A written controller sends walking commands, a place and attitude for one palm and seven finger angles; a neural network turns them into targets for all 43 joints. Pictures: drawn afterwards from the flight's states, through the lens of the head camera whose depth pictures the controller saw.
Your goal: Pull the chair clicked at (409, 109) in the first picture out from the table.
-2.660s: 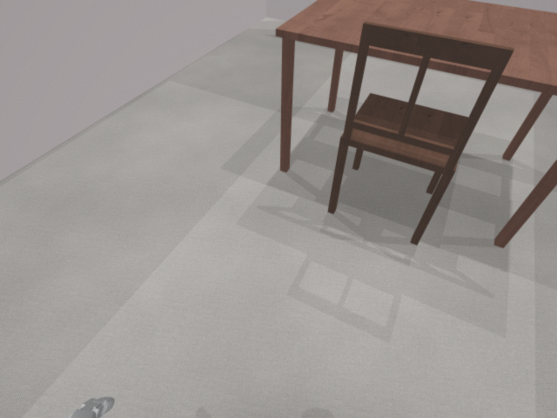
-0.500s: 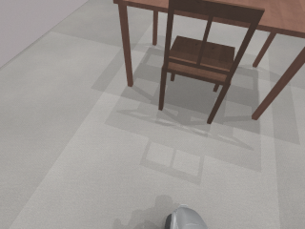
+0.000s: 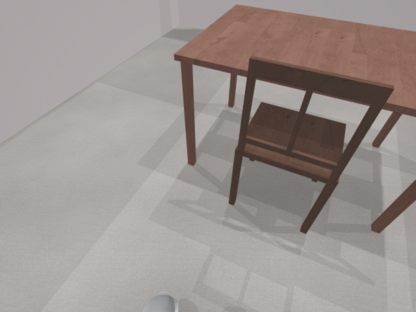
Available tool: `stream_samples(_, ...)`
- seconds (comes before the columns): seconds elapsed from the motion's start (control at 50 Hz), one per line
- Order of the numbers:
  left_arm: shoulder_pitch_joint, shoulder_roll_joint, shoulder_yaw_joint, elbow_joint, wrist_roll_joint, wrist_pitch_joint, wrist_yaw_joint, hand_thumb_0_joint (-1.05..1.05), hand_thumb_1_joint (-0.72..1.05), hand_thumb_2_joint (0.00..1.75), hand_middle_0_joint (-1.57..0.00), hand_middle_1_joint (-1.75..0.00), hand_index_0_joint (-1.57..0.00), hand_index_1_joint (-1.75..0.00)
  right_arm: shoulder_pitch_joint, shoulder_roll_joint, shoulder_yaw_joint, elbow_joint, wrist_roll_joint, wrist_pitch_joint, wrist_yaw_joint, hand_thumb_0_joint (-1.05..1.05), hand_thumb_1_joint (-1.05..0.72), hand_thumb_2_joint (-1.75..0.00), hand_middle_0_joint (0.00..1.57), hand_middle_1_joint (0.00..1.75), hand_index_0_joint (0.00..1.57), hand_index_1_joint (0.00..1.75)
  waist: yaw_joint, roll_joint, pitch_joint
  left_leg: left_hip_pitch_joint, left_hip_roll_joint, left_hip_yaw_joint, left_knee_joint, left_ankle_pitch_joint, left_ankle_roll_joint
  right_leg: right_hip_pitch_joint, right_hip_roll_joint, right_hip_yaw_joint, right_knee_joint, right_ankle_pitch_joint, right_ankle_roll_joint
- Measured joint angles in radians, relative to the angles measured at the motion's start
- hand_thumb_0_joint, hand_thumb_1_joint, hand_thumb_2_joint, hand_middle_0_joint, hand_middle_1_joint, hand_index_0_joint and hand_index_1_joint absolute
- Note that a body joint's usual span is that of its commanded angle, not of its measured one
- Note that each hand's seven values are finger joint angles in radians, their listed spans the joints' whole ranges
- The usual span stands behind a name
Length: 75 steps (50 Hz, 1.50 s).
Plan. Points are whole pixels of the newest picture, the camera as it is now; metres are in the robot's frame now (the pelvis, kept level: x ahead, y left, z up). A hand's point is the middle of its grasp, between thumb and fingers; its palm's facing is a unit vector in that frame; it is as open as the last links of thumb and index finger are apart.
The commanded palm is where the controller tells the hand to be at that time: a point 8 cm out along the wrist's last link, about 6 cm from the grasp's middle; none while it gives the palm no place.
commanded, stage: turn to face it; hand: left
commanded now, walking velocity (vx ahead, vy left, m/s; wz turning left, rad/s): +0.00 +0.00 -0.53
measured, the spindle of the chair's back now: (298, 122) +0.78 -0.28 -0.10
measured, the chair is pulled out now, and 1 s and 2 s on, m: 0.00 0.00 0.00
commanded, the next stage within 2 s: take the last steps up to it in 0.76 s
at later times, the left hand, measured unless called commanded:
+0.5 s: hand (131, 299) +0.19 +0.19 -0.18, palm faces -0.09 -0.96 -0.27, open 7.4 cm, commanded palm none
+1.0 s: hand (149, 283) +0.23 +0.16 -0.18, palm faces -0.25 -0.96 -0.15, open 7.4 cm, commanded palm none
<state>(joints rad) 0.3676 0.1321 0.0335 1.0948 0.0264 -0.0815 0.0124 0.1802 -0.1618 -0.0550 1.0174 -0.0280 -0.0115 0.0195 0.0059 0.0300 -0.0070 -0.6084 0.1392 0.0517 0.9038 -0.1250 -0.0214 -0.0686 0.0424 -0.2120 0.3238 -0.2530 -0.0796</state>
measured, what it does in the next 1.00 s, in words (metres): walks ahead, turning right: left foot, then right foot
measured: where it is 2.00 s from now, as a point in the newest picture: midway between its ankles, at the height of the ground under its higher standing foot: (239, 302)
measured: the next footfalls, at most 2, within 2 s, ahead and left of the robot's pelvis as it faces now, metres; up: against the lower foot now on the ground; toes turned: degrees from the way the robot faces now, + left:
left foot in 0.14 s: +0.17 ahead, +0.14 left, +0.00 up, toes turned +8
right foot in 0.50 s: +0.16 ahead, -0.11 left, +0.00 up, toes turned -18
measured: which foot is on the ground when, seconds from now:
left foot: up 0.00-0.12, down 0.14-0.50, up 0.52-0.92, down 0.94-1.00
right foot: down 0.00-0.16, up 0.18-0.48, down 0.50-0.96, up 0.98-1.00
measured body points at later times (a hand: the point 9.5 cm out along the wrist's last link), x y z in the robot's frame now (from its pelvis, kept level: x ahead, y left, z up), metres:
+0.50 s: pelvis +0.10 +0.00 -0.02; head +0.11 -0.02 +0.43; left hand +0.19 +0.24 -0.15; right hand +0.13 -0.24 -0.18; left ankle +0.13 +0.14 -0.74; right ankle +0.12 -0.10 -0.74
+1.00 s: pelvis +0.12 +0.01 -0.01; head +0.13 +0.03 +0.44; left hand +0.24 +0.21 -0.17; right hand +0.07 -0.23 -0.15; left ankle +0.14 +0.11 -0.74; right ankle +0.11 -0.10 -0.73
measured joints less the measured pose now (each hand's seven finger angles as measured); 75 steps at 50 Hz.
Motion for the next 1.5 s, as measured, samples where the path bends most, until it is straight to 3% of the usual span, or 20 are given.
stream_samples(0.08,0.038,-0.020,-0.010,0.013,0.003,0.002,0.005,0.00,0.91,0.89,-0.19,-0.30,-0.20,-0.30,-0.035,0.009,0.012,0.009,0.000,-0.004,-0.001,0.01,-0.91,-0.90,0.20,0.30,0.19,0.29,0.044,-0.009,0.034,0.103,-0.024,0.030,-0.185,-0.059,0.014,0.030,-0.020,-0.005,0.025,-0.057,0.027)
stream_samples(0.14,0.083,-0.037,-0.014,0.035,-0.004,0.016,0.008,0.00,0.91,0.89,-0.20,-0.30,-0.20,-0.30,-0.055,0.018,0.027,0.006,-0.002,-0.027,-0.013,0.01,-0.91,-0.90,0.20,0.30,0.19,0.29,0.065,-0.013,0.051,0.228,-0.048,0.065,-0.338,0.001,0.031,0.007,-0.042,0.023,0.142,-0.136,0.053)
stream_samples(0.22,0.073,-0.035,-0.006,0.057,-0.012,0.061,0.011,0.00,0.91,0.89,-0.20,-0.30,-0.20,-0.30,-0.073,0.052,0.046,-0.007,0.006,-0.045,-0.036,0.00,-0.91,-0.90,0.20,0.30,0.19,0.29,0.064,-0.050,0.091,0.278,-0.051,0.133,-0.311,-0.121,0.054,-0.203,-0.073,0.128,0.621,-0.287,0.073)
stream_samples(0.28,0.039,-0.022,0.017,0.043,-0.006,0.091,0.003,0.00,0.91,0.89,-0.20,-0.30,-0.20,-0.30,-0.077,0.053,0.028,-0.033,0.016,-0.054,-0.055,-0.03,-0.94,-0.90,0.21,0.30,0.20,0.30,0.043,-0.058,0.098,0.328,-0.041,0.175,-0.352,-0.117,0.043,-0.326,-0.094,0.141,0.769,-0.262,0.091)
stream_samples(0.38,-0.050,0.016,0.050,-0.034,-0.001,0.119,-0.005,0.00,0.91,0.89,-0.19,-0.30,-0.20,-0.30,-0.060,0.012,0.014,-0.025,0.003,-0.022,-0.054,-0.03,-0.94,-0.90,0.21,0.30,0.20,0.30,0.029,-0.045,0.077,0.365,-0.024,0.211,-0.379,-0.123,0.031,-0.390,-0.125,0.122,0.640,-0.167,0.106)
stream_samples(0.5,-0.123,0.046,0.058,-0.123,0.006,0.102,-0.010,0.00,0.91,0.89,-0.19,-0.30,-0.20,-0.30,-0.004,-0.032,-0.006,-0.007,-0.002,0.024,-0.040,-0.01,-0.92,-0.90,0.20,0.30,0.20,0.30,0.011,-0.010,0.052,0.356,0.012,0.235,-0.273,-0.196,-0.011,-0.286,-0.116,0.113,0.353,-0.032,0.093)
stream_samples(0.54,-0.143,0.043,0.051,-0.133,0.010,0.089,-0.005,0.00,0.91,0.89,-0.19,-0.30,-0.20,-0.30,0.010,-0.052,-0.013,-0.003,0.002,0.044,-0.037,0.00,-0.92,-0.90,0.20,0.30,0.20,0.29,0.009,0.020,0.048,0.299,0.017,0.178,-0.142,-0.323,-0.019,-0.296,-0.093,0.110,0.373,-0.049,0.052)
stream_samples(0.58,-0.155,0.036,0.041,-0.144,0.006,0.085,0.000,0.00,0.91,0.89,-0.19,-0.30,-0.20,-0.30,0.020,-0.065,-0.016,0.001,0.005,0.064,-0.038,0.00,-0.92,-0.90,0.20,0.30,0.19,0.29,0.004,0.035,0.048,0.233,-0.014,0.096,0.016,-0.383,-0.016,-0.284,-0.080,0.108,0.355,-0.057,0.029)
stream_samples(0.66,-0.160,0.031,0.036,-0.148,0.002,0.094,0.008,0.00,0.91,0.89,-0.19,-0.30,-0.20,-0.30,0.031,-0.063,-0.011,0.002,0.003,0.067,-0.034,0.01,-0.92,-0.90,0.20,0.30,0.19,0.29,-0.005,0.023,0.042,0.156,-0.050,0.029,0.171,-0.303,-0.021,-0.238,-0.058,0.125,0.240,0.002,0.019)
stream_samples(0.74,-0.163,0.028,0.029,-0.141,-0.001,0.098,0.004,0.00,0.91,0.89,-0.19,-0.30,-0.20,-0.30,0.049,-0.051,-0.002,-0.003,0.004,0.059,-0.035,0.01,-0.91,-0.90,0.20,0.30,0.19,0.29,-0.017,0.005,0.034,0.167,-0.059,0.005,0.095,-0.262,-0.031,-0.205,-0.037,0.138,0.153,0.047,0.013)
stream_samples(0.84,-0.162,0.022,0.025,-0.132,0.001,0.102,-0.002,0.00,0.91,0.89,-0.20,-0.30,-0.20,-0.30,0.054,-0.036,0.006,0.001,0.008,0.060,-0.042,0.01,-0.91,-0.90,0.20,0.30,0.19,0.29,-0.006,-0.011,0.033,0.231,-0.071,-0.007,-0.061,-0.288,-0.029,-0.195,-0.011,0.160,0.117,0.070,0.015)
stream_samples(0.94,-0.150,0.027,0.029,-0.107,-0.006,0.115,-0.004,0.00,0.91,0.89,-0.20,-0.30,-0.20,-0.30,0.067,-0.020,0.021,-0.004,0.009,0.032,-0.049,0.01,-0.91,-0.90,0.20,0.30,0.19,0.29,-0.005,-0.023,0.026,0.364,-0.084,0.001,-0.341,-0.214,-0.008,-0.211,0.013,0.178,0.149,0.059,0.036)
stream_samples(1.02,-0.123,0.046,0.042,-0.082,0.001,0.131,-0.020,0.00,0.91,0.89,-0.20,-0.30,-0.20,-0.30,0.115,0.009,0.034,-0.007,-0.007,0.011,-0.046,0.01,-0.91,-0.90,0.20,0.30,0.19,0.29,-0.023,-0.055,0.003,0.399,-0.092,0.026,-0.391,-0.182,0.041,-0.306,0.005,0.188,0.418,-0.136,0.047)
stream_samples(1.08,-0.114,0.057,0.049,-0.072,0.009,0.122,-0.036,0.00,0.91,0.89,-0.20,-0.30,-0.20,-0.30,0.159,0.022,0.043,0.007,-0.006,-0.003,-0.050,0.01,-0.91,-0.90,0.20,0.30,0.20,0.29,-0.029,-0.058,-0.003,0.449,-0.093,0.036,-0.478,-0.144,0.043,-0.384,-0.019,0.195,0.620,-0.097,0.056)
stream_samples(1.12,-0.109,0.063,0.050,-0.071,0.008,0.113,-0.040,0.00,0.91,0.89,-0.19,-0.30,-0.20,-0.30,0.182,0.029,0.046,0.023,-0.005,-0.012,-0.050,0.01,-0.91,-0.90,0.20,0.30,0.20,0.29,-0.026,-0.062,-0.002,0.479,-0.097,0.048,-0.525,-0.128,0.042,-0.414,-0.045,0.200,0.677,-0.055,0.065)
stream_samples(1.18,-0.107,0.068,0.047,-0.065,0.007,0.109,-0.040,0.00,0.91,0.89,-0.19,-0.30,-0.20,-0.30,0.211,0.038,0.046,0.045,-0.002,-0.025,-0.050,0.01,-0.91,-0.90,0.20,0.30,0.20,0.29,-0.027,-0.067,0.006,0.516,-0.102,0.067,-0.568,-0.124,0.039,-0.426,-0.085,0.199,0.660,-0.022,0.076)
stream_samples(1.28,-0.134,0.060,0.038,-0.055,0.004,0.111,-0.041,0.00,0.91,0.89,-0.19,-0.30,-0.20,-0.30,0.246,0.045,0.039,0.075,-0.008,-0.033,-0.044,0.01,-0.91,-0.90,0.20,0.30,0.20,0.30,-0.050,-0.058,0.032,0.558,-0.094,0.087,-0.578,-0.153,0.021,-0.381,-0.122,0.165,0.453,-0.059,0.078)
stream_samples(1.38,-0.174,0.037,0.031,-0.068,0.003,0.075,-0.042,0.00,0.91,0.89,-0.19,-0.30,-0.20,-0.30,0.278,0.038,0.030,0.109,-0.005,-0.025,-0.035,0.01,-0.91,-0.90,0.20,0.30,0.20,0.30,-0.060,-0.035,0.051,0.550,-0.064,0.093,-0.457,-0.259,-0.016,-0.273,-0.100,0.120,0.220,0.015,0.057)
stream_samples(1.44,-0.190,0.010,0.028,-0.073,-0.003,0.033,-0.030,0.00,0.91,0.89,-0.19,-0.30,-0.20,-0.30,0.262,0.023,0.028,0.134,0.006,-0.005,-0.026,0.01,-0.91,-0.90,0.20,0.30,0.20,0.29,-0.049,-0.001,0.066,0.416,-0.044,0.032,-0.111,-0.367,0.025,-0.252,-0.082,0.088,0.264,0.001,0.045)
stream_samples(1.5,-0.164,0.014,0.039,-0.080,-0.011,0.015,-0.007,-0.02,0.94,0.89,-0.20,-0.30,-0.20,-0.30,0.224,0.010,0.017,0.130,0.005,0.006,-0.021,0.01,-0.91,-0.90,0.20,0.30,0.20,0.29,-0.023,-0.005,0.045,0.267,-0.058,0.010,0.153,-0.315,0.046,-0.179,-0.076,0.078,0.194,-0.015,0.043)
